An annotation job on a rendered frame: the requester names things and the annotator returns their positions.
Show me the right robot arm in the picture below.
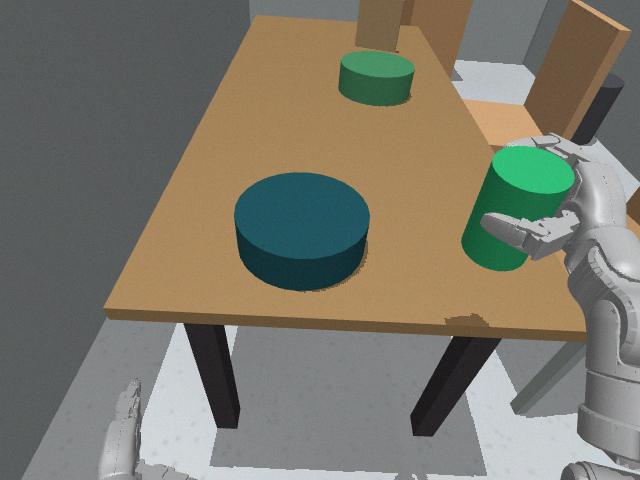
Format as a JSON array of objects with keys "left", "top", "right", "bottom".
[{"left": 560, "top": 226, "right": 640, "bottom": 480}]

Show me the left robot hand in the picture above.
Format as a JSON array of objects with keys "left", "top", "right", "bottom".
[{"left": 97, "top": 378, "right": 197, "bottom": 480}]

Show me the table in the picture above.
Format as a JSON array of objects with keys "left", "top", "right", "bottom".
[{"left": 103, "top": 15, "right": 587, "bottom": 437}]

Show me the chair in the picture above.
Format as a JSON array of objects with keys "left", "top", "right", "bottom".
[
  {"left": 462, "top": 0, "right": 632, "bottom": 154},
  {"left": 510, "top": 186, "right": 640, "bottom": 414}
]

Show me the right robot hand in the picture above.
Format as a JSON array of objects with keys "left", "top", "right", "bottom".
[{"left": 480, "top": 133, "right": 627, "bottom": 261}]

